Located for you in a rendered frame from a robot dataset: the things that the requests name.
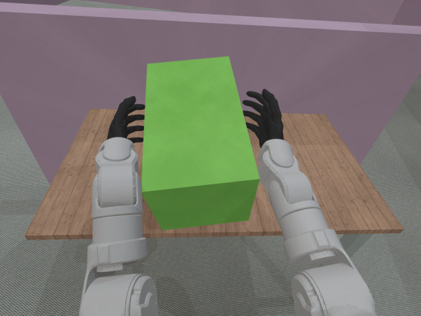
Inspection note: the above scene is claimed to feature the robot left hand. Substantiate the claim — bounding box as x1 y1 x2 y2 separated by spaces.
107 96 145 143

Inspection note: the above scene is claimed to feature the robot right hand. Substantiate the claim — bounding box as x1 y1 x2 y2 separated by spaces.
243 89 284 148

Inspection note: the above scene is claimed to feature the robot right upper arm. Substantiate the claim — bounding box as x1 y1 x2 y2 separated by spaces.
291 263 377 316

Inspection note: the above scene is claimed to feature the carton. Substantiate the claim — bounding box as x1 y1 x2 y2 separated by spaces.
141 56 260 230

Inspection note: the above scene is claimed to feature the left robot forearm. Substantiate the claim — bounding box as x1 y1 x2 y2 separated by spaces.
79 137 147 316

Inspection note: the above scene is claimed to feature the right robot forearm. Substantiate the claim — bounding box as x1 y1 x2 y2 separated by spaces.
257 139 375 310

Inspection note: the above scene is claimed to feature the table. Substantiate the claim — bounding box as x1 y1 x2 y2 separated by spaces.
24 109 404 267

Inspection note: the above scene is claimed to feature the robot left upper arm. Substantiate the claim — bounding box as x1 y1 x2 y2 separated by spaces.
80 273 159 316

